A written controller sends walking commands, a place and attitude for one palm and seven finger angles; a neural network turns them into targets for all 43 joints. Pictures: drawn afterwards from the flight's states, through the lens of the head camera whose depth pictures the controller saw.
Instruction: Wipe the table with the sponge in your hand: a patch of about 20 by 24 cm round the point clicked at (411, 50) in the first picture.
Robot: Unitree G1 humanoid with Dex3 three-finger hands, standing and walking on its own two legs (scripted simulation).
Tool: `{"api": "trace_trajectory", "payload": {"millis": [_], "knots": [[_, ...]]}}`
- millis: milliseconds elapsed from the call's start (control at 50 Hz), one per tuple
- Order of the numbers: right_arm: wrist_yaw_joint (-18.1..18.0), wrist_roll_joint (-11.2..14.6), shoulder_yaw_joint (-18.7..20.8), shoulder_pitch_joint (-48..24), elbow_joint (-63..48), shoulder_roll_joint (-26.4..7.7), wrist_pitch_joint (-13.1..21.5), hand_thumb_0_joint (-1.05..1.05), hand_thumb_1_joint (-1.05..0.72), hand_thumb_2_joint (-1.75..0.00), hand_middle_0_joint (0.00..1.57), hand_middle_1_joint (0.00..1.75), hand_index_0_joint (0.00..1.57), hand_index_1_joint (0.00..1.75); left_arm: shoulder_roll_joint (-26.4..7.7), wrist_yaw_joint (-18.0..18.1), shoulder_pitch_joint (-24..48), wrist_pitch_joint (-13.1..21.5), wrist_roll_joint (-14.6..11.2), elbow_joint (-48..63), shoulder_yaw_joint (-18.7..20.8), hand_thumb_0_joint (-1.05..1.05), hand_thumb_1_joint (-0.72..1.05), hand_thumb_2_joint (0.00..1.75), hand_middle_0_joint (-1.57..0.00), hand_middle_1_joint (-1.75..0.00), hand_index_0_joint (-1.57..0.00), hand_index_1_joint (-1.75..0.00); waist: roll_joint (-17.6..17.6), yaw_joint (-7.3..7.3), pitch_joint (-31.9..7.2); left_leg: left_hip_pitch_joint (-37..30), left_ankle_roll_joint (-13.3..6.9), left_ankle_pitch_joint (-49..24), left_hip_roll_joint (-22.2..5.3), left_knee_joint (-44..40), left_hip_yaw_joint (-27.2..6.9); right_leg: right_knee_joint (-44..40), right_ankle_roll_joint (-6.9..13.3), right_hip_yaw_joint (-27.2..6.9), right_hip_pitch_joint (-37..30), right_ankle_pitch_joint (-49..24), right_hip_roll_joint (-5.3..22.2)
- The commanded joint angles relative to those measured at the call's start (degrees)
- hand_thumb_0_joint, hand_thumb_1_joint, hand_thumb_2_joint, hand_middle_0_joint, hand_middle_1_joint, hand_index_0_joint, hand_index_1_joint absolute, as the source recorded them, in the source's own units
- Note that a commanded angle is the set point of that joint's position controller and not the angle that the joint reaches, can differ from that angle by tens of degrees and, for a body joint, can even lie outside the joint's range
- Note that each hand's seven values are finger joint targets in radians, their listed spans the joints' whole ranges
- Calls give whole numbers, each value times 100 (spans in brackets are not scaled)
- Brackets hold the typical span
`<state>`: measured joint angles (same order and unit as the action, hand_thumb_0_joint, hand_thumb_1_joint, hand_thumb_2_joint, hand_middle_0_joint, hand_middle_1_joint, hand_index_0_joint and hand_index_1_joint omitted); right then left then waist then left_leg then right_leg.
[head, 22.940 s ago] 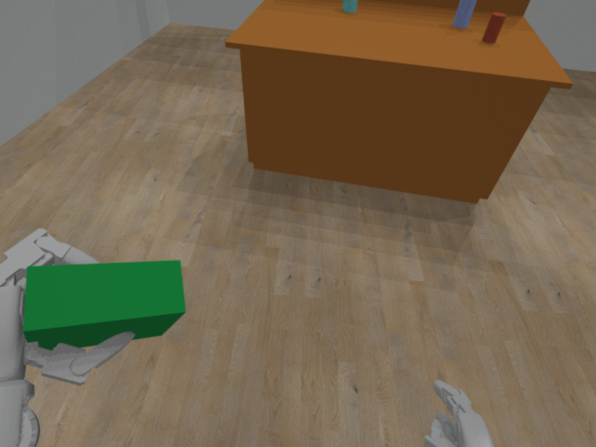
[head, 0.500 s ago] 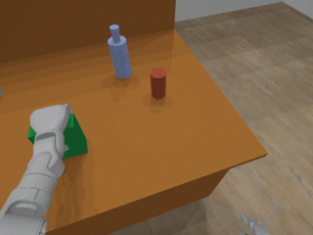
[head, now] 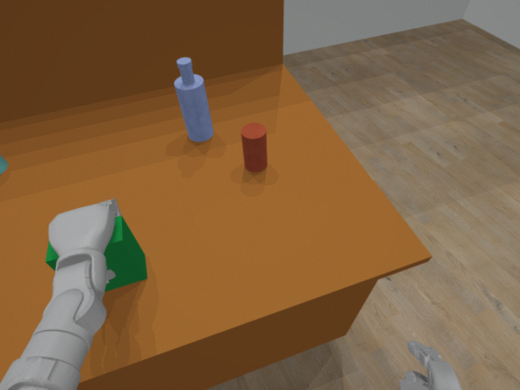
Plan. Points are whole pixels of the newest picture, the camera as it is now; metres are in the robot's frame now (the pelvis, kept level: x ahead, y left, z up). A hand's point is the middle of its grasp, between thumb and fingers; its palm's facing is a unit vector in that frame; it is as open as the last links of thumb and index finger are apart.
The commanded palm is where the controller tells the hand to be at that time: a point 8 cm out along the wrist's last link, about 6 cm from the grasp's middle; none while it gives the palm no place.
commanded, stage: wipe back along the middle lane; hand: left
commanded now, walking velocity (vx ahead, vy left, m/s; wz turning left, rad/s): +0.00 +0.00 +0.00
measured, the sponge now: (107, 264) +0.31 +0.31 -0.02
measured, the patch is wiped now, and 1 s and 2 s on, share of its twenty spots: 0.40 0.50 0.50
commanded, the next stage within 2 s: slide across to the third lane in 1.04 s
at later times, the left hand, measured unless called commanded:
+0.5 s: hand (96, 267) +0.28 +0.29 +0.03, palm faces +0.00 -0.04 -1.00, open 9.9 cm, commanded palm +0.23 +0.28 +0.06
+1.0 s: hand (98, 304) +0.22 +0.26 +0.03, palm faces +0.01 -0.08 -1.00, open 9.9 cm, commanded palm +0.18 +0.25 +0.06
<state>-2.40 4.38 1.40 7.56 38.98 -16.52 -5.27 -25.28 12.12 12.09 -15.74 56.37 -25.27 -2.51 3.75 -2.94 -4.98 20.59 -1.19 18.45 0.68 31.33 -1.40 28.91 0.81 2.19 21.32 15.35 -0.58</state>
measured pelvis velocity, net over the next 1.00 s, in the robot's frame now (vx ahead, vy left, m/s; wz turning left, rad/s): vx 0.00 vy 0.01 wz -0.01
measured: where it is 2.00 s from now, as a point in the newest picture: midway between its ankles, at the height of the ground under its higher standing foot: outside the picture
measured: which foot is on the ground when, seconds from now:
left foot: down 0.00-1.00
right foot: down 0.00-1.00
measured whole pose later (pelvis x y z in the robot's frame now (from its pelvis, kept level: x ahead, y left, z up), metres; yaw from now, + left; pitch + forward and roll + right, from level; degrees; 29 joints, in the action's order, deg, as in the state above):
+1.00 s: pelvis +0.00 +0.01 +0.00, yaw -1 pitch +3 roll -1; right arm 0.1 3.5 -0.3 3.2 36.6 -14.0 -4.1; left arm -19.8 13.4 -12.8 -22.5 57.2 2.6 -9.0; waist 4.9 -6.5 -4.8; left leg 14.9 -1.7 19.0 1.2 30.8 -0.3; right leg 29.6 0.3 1.0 16.5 16.2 -0.1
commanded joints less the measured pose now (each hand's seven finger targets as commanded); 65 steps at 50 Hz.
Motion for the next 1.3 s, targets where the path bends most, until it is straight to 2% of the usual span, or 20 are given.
{"api": "trace_trajectory", "payload": {"millis": [0, 160, 240, 300, 400, 440, 480, 540, 580, 640, 660, 720, 740, 760, 880, 940, 1000, 1140, 1160, 1280], "knots": [[-32, -9, 188, -569, -798, -709, 238, 0, -90, -90, 20, 30, 20, 30, -819, -145, 482, -92, -79, 545, 209, 0, 10, 130, -120, -160, -120, -160, -534, -32, -1083, -298, -104, -1816, 131, -279, -29, -204, 246, -60, -947, -1925, -4], [-39, -28, 158, -683, -852, -662, 258, 0, -90, -90, 20, 30, 20, 30, -607, -135, 354, -242, -64, 871, 53, 0, 10, 130, -120, -160, -120, -160, -514, -44, -1035, -450, -77, -1767, 89, -326, -83, -196, 265, -14, -819, -1596, -46], [-5, -41, 161, -764, -905, -654, 300, 0, -90, -90, 20, 30, 20, 30, -635, -119, -233, -288, -103, 1084, 198, 0, 10, 130, -120, -160, -120, -160, -474, -169, -1149, -533, -36, -2080, 73, -307, -132, -130, 288, -45, -968, -1885, -45], [59, -46, 143, -824, -974, -589, 342, 0, -90, -90, 20, 30, 20, 30, -286, -122, -672, -307, -139, 1374, -61, 0, 10, 130, -120, -160, -120, -160, -454, -175, -1065, -585, -3, -2313, 27, -282, -155, -87, 275, 4, -916, -1970, -46], [91, -52, 135, -950, -1030, -565, 355, 0, -90, -90, 20, 30, 20, 30, -123, -93, -939, -469, -219, 1836, -161, 0, 10, 130, -120, -160, -120, -160, -511, -186, -915, -640, 22, -2306, -19, -340, -193, -121, 257, 29, -884, -1837, -52], [93, -45, 130, -1001, -1036, -594, 352, 0, -90, -90, 20, 30, 20, 30, -348, -66, -1083, -553, -261, 1977, 68, 0, 10, 130, -120, -160, -120, -160, -446, -242, -881, -660, 34, -2300, -28, -380, -221, -138, 277, -2, -954, -1840, -58], [111, -54, 117, -1040, -1098, -524, 382, 0, -90, -90, 20, 30, 20, 30, -57, -66, -1419, -577, -272, 2189, -152, 0, 10, 130, -120, -160, -120, -160, -492, -268, -1009, -757, 46, -2568, -32, -329, -215, -89, 257, 24, -1024, -2018, -52], [132, -57, 107, -1093, -1064, -551, 372, 0, -90, -90, 20, 30, 20, 30, -233, -56, -1526, -644, -251, 2361, -24, 0, 10, 130, -120, -160, -120, -160, -395, -263, -901, -773, 81, -2617, -61, -354, -261, -86, 278, -40, -1005, -2017, -69], [153, -51, 79, -1139, -1099, -501, 382, 0, -90, -90, 20, 30, 20, 30, 39, -87, -1592, -703, -225, 2450, -308, 0, 10, 130, -120, -160, -120, -160, -413, -242, -766, -786, 69, -2520, -61, -375, -250, -111, 269, 7, -923, -1868, -70], [164, -57, 78, -1200, -1094, -517, 379, 0, -90, -90, 20, 30, 20, 30, -125, -95, -1744, -743, -204, 2598, -162, 0, 10, 130, -120, -160, -120, -160, -400, -286, -757, -814, 94, -2512, -74, -419, -292, -119, 296, -43, -977, -1817, -88], [171, -60, 61, -1215, -1143, -470, 388, 0, -90, -90, 20, 30, 20, 30, 133, -122, -1766, -747, -198, 2725, -419, 0, 10, 130, -120, -160, -120, -160, -364, -263, -788, -850, 69, -2546, -64, -389, -264, -95, 277, 4, -976, -1819, -82], [195, -73, 63, -1246, -1143, -449, 407, 0, -90, -90, 20, 30, 20, 30, 212, -126, -1965, -729, -192, 2782, -492, 0, 10, 130, -120, -160, -120, -160, -447, -288, -754, -863, 64, -2543, -59, -372, -266, -104, 286, -38, -966, -1901, -81], [206, -75, 66, -1262, -1139, -477, 404, 0, -90, -90, 20, 30, 20, 30, 25, -115, -2064, -716, -198, 2858, -305, 0, 10, 130, -120, -160, -120, -160, -418, -304, -796, -859, 82, -2528, -73, -390, -302, -90, 304, -97, -1014, -1889, -101], [218, -75, 56, -1279, -1172, -425, 416, 0, -90, -90, 20, 30, 20, 30, 246, -123, -2156, -706, -188, 2947, -505, 0, 10, 130, -120, -160, -120, -160, -423, -302, -850, -883, 53, -2575, -55, -354, -250, -67, 281, -47, -1047, -1955, -84], [269, -92, 53, -1387, -1220, -381, 414, 0, -90, -90, 20, 30, 20, 30, 368, -81, -2599, -678, -186, 3211, -631, 0, 10, 130, -120, -160, -120, -160, -597, -336, -686, -806, 13, -2413, -47, -337, -231, -66, 280, -100, -1029, -2009, -80], [235, -99, 63, -1447, -1163, -433, 378, 0, -90, -90, 20, 30, 20, 30, 9, -32, -2501, -712, -190, 3243, -277, 0, 10, 130, -120, -160, -120, -160, -664, -352, -572, -722, -2, -1970, -27, -413, -224, -154, 304, -238, -1022, -1793, -106], [228, -94, 23, -1477, -1195, -374, 396, 0, -90, -90, 20, 30, 20, 30, 224, -26, -2718, -718, -192, 3285, -469, 0, 10, 130, -120, -160, -120, -160, -602, -364, -545, -699, -31, -1899, 30, -413, -145, -159, 289, -204, -1098, -1834, -74], [195, -106, 24, -1549, -1163, -398, 397, 0, -90, -90, 20, 30, 20, 30, -50, -23, -2609, -720, -136, 3440, -260, 0, 10, 130, -120, -160, -120, -160, -430, -374, -480, -691, -47, -1666, 63, -449, -156, -233, 317, -394, -1076, -1654, -99], [182, -107, 20, -1522, -1212, -361, 393, 0, -90, -90, 20, 30, 20, 30, 193, -50, -2403, -747, -132, 3565, -535, 0, 10, 130, -120, -160, -120, -160, -417, -326, -588, -722, -85, -1658, 73, -449, -116, -219, 291, -295, -1097, -1586, -79], [151, -123, 60, -1588, -1208, -322, 463, 0, -90, -90, 20, 30, 20, 30, 253, -66, -1977, -669, -144, 3777, -698, 0, 10, 130, -120, -160, -120, -160, -439, -308, -656, -906, -134, -1623, 83, -463, -143, -306, 296, -320, -1079, -1437, -89]]}}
